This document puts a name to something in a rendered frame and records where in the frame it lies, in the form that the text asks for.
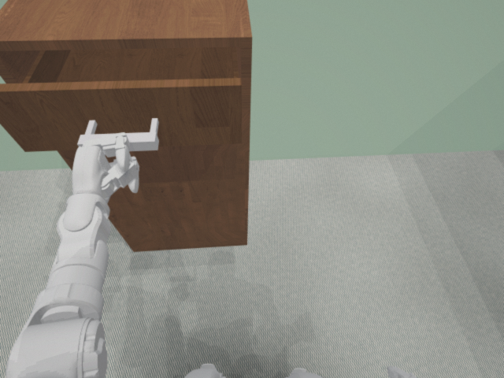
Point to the handle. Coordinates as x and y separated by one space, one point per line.
140 141

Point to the robot left forearm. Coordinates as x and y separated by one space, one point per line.
74 287

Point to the robot right shin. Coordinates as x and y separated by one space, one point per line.
298 370

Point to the drawer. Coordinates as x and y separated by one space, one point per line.
195 93

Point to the robot left hand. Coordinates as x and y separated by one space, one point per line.
92 173

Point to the robot left shin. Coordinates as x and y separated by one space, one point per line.
208 366

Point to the robot shin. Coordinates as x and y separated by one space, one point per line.
208 366
298 370

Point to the cabinet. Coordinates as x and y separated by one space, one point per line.
188 196

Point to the robot left upper arm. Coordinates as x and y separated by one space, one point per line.
63 349

